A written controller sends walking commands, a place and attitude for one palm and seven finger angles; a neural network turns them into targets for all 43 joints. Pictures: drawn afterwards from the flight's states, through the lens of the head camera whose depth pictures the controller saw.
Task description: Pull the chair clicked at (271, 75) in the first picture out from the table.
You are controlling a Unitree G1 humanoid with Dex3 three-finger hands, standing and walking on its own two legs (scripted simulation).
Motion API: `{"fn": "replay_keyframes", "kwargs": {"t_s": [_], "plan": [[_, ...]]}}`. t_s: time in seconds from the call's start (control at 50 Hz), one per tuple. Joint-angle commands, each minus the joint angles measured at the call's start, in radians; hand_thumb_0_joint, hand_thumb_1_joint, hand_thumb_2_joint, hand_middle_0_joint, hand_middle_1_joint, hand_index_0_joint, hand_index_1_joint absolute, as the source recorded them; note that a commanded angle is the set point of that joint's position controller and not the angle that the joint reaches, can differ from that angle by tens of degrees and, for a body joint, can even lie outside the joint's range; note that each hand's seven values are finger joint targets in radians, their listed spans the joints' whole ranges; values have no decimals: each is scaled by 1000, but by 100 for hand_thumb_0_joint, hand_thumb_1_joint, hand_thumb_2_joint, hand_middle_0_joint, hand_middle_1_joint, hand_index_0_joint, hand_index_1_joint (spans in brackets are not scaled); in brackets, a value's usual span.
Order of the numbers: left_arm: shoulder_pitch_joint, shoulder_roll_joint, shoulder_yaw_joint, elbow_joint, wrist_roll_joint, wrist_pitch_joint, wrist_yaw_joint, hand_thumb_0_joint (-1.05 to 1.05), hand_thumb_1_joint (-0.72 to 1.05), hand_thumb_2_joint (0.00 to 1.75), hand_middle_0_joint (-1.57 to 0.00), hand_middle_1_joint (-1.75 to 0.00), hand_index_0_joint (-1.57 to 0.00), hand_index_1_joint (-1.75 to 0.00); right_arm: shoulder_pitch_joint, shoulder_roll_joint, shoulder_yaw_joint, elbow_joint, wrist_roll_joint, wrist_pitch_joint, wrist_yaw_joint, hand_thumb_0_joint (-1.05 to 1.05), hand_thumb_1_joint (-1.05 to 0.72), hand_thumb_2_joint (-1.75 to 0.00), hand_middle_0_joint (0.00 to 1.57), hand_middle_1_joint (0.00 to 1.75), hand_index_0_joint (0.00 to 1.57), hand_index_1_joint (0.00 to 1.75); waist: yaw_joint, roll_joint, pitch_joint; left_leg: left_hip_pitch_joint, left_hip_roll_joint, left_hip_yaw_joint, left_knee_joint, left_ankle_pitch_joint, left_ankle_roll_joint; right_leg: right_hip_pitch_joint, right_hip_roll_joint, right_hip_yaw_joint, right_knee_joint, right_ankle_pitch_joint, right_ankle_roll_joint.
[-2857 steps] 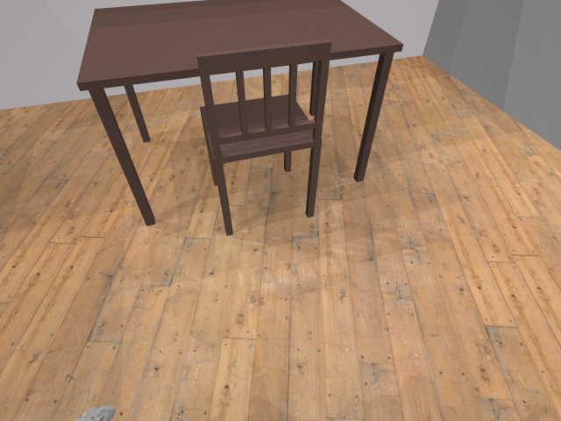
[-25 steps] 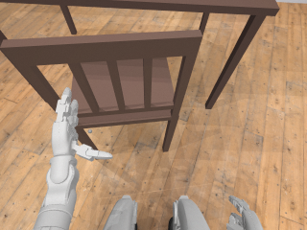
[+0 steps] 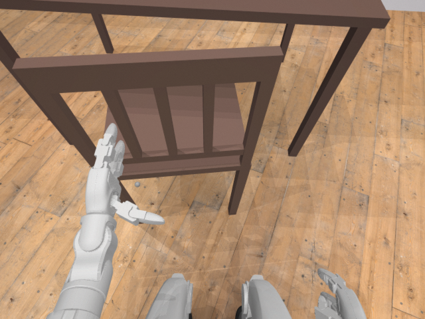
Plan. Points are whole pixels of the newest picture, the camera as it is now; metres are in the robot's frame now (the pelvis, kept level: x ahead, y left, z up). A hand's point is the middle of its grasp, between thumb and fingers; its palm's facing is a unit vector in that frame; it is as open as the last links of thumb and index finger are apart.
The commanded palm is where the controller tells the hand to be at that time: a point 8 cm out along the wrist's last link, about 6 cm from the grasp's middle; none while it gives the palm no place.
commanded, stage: aim the fingers beside a spindle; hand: left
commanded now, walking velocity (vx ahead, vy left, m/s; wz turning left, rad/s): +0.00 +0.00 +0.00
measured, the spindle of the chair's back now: (167, 123) +0.51 +0.12 +0.00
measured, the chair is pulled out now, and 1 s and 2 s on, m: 0.18 0.18 0.18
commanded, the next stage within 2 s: push the fingers through the gap in 0.44 s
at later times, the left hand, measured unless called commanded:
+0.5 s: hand (142, 187) +0.35 +0.14 +0.02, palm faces +0.11 -0.99 +0.00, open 16.9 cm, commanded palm +0.32 +0.21 +0.03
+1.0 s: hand (131, 161) +0.39 +0.17 +0.03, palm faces +0.11 -0.99 -0.04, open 16.9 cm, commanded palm +0.36 +0.22 +0.03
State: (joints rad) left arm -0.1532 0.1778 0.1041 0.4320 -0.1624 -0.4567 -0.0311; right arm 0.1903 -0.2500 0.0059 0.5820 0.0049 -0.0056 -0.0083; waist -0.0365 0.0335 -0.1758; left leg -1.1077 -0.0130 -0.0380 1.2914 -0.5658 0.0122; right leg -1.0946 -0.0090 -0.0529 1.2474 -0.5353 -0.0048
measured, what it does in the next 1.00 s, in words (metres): stands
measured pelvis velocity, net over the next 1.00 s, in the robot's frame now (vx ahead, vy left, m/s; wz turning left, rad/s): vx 0.00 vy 0.00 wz -0.01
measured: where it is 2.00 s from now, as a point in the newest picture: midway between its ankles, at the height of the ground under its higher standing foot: outside the picture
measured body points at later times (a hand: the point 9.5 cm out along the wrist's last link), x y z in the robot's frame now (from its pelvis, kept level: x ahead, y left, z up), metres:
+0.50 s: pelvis +0.00 +0.00 +0.00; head +0.11 +0.01 +0.43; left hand +0.33 +0.20 +0.02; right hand +0.14 -0.25 -0.11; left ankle +0.02 +0.11 -0.62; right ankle +0.03 -0.12 -0.62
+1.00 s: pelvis +0.00 +0.00 +0.00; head +0.11 +0.01 +0.44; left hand +0.38 +0.22 +0.04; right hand +0.12 -0.26 -0.11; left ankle +0.02 +0.11 -0.62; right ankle +0.03 -0.12 -0.62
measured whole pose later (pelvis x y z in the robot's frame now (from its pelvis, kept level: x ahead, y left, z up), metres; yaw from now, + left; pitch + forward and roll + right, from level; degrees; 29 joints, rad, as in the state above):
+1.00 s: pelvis +0.00 +0.00 +0.00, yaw -1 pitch +22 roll -2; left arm -0.33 0.24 0.20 0.59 -0.14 -0.47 -0.01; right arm 0.21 -0.25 0.01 0.60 0.00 0.00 -0.01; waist -0.07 0.02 -0.17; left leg -1.12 -0.01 -0.03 1.29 -0.56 0.01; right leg -1.11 0.00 -0.05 1.24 -0.52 0.00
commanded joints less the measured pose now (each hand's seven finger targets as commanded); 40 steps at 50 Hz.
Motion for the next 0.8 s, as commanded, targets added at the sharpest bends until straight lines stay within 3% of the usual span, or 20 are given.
{"fn": "replay_keyframes", "kwargs": {"t_s": [0.0, 0.06, 0.1, 0.14, 0.16, 0.2, 0.24, 0.28, 0.32, 0.34, 0.36, 0.42, 0.44, 0.48, 0.54, 0.6, 0.64, 0.68, 0.74, 0.78], "plan": [[-158, 131, 110, -178, -4, -49, 24, 0, -50, 30, -6, -8, -6, -8, 13, -143, -66, -144, -3, -37, -19, 0, -90, -90, 20, 30, 20, 30, 2, -58, -344, 164, -2, 11, -170, 230, 3, 255, 3, 25, -163, 220, -21], [-237, 226, 180, -394, 12, -137, 87, 0, -50, 30, -6, -8, -6, -8, 8, -122, -60, -159, -19, -43, -19, 0, -90, -90, 20, 30, 20, 30, 38, 67, -464, 255, -1, 10, -179, 329, -2, 305, 4, 36, -135, 291, -27], [-203, 204, 155, -433, 25, -171, 110, 0, -50, 30, -6, -8, -6, -8, 10, -111, -58, -151, -24, -47, -13, 0, -90, -90, 20, 30, 20, 30, 26, 73, -487, 303, 6, 9, -175, 388, -6, 305, 8, 31, -126, 334, -26], [-163, 172, 116, -402, 29, -168, 105, 0, -50, 30, -6, -8, -6, -8, 17, -117, -59, -139, -25, -49, -8, 0, -90, -90, 20, 30, 20, 30, 0, 58, -457, 305, 13, -1, -175, 395, -6, 285, 12, 23, -131, 333, -26], [-132, 106, 52, -330, 34, -147, 87, 0, -50, 30, -6, -8, -6, -8, 13, -118, -58, -128, -22, -49, -5, 0, -90, -90, 20, 30, 20, 30, -22, 42, -402, 286, 14, 2, -175, 355, -6, 256, 12, 18, -144, 305, -23], [-107, 50, -1, -197, 25, -90, 44, 0, -50, 30, -6, -8, -6, -8, 24, -134, -61, -113, -13, -46, -4, 0, -90, -90, 20, 30, 20, 30, -52, -13, -310, 213, 13, 1, -177, 254, -3, 223, 14, 13, -170, 237, -19], [-85, -25, -64, -68, 11, -30, -5, 0, -50, 30, -6, -8, -6, -8, 30, -145, -60, -113, 1, -44, -6, 0, -90, -90, 20, 30, 20, 30, -67, -63, -217, 165, 9, -5, -187, 170, 0, 179, 15, 4, -194, 161, -23], [-114, -18, -54, -33, -5, 2, -27, 0, -50, 30, -6, -8, -6, -8, 29, -159, -63, -119, 12, -39, -12, 0, -90, -90, 20, 30, 20, 30, -55, -91, -212, 140, 3, -8, -185, 136, 1, 170, 10, 6, -193, 127, -23], [-186, 26, -13, -84, -10, -7, -17, 0, -50, 30, -6, -8, -6, -8, 26, -159, -65, -133, 10, -39, -19, 0, -90, -90, 20, 30, 20, 30, -42, -93, -255, 148, 1, -7, -181, 140, 5, 178, 5, 11, -188, 124, -22], [-230, 74, 30, -152, -10, -33, 2, 0, -50, 30, -6, -8, -6, -8, 18, -155, -65, -139, 4, -43, -23, 0, -90, -90, 20, 30, 20, 30, -27, -50, -292, 163, 0, -3, -175, 163, 4, 184, 4, 17, -174, 140, -23], [-282, 144, 89, -259, -5, -70, 28, 0, -50, 30, -6, -8, -6, -8, 17, -149, -67, -146, -3, -46, -26, 0, -90, -90, 20, 30, 20, 30, -2, -11, -385, 201, -1, 0, -174, 211, 4, 227, 1, 28, -162, 180, -24], [-276, 218, 155, -463, 22, -172, 115, 0, -50, 30, -6, -8, -6, -8, 20, -117, -61, -150, -24, -57, -20, 0, -90, -90, 20, 30, 20, 30, 36, 96, -519, 328, 3, 2, -178, 380, -8, 288, 6, 30, -126, 301, -29], [-243, 264, 192, -481, 30, -186, 139, 0, -50, 30, -6, -8, -6, -8, 27, -117, -60, -146, -29, -55, -18, 0, -90, -90, 20, 30, 20, 30, 38, 101, -528, 331, 4, -1, -175, 413, -10, 296, 9, 30, -120, 326, -29], [-150, 215, 164, -406, 45, -179, 148, 0, -50, 30, -6, -8, -6, -8, 15, -108, -56, -137, -29, -48, -7, 0, -90, -90, 20, 30, 20, 30, 23, 60, -478, 307, 10, 4, -175, 419, -9, 303, 9, 27, -122, 351, -26], [-72, 85, 48, -183, 43, -92, 88, 0, -50, 30, -6, -8, -6, -8, 22, -126, -57, -120, -17, -38, 4, 0, -90, -90, 20, 30, 20, 30, -36, -10, -324, 208, 10, 9, -184, 281, -2, 258, 14, 17, -169, 269, -22], [-150, 67, 22, -44, 2, 3, 3, 0, -50, 30, -6, -8, -6, -8, 32, -155, -55, -115, 10, -28, -12, 0, -90, -90, 20, 30, 20, 30, -64, -92, -217, 131, 1, 13, -196, 135, 5, 237, 12, 30, -228, 143, -15], [-222, 81, 42, -42, -27, 21, -27, 0, -50, 30, -6, -8, -6, -8, 33, -162, -55, -118, 17, -33, -28, 0, -90, -90, 20, 30, 20, 30, -64, -98, -217, 133, -1, 10, -198, 117, 9, 235, 10, 35, -244, 114, -15], [-333, 143, 99, -119, -39, -12, -30, 0, -50, 30, -6, -8, -6, -8, 32, -159, -59, -117, 13, -43, -41, 0, -90, -90, 20, 30, 20, 30, -48, -68, -289, 161, 0, 9, -191, 152, 10, 252, 5, 42, -231, 142, -15], [-428, 206, 144, -292, -34, -115, 8, 0, -50, 30, -6, -8, -6, -8, 40, -141, -60, -106, -8, -67, -45, 0, -90, -90, 20, 30, 20, 30, -26, 48, -434, 279, 6, 4, -178, 307, 4, 271, 9, 37, -177, 273, -20], [-391, 223, 166, -282, -13, -160, 39, 0, -50, 30, -6, -8, -6, -8, 49, -131, -59, -85, -22, -71, -35, 0, -90, -90, 20, 30, 20, 30, -13, 89, -465, 324, 9, -2, -172, 391, -7, 266, 10, 30, -151, 324, -24]]}}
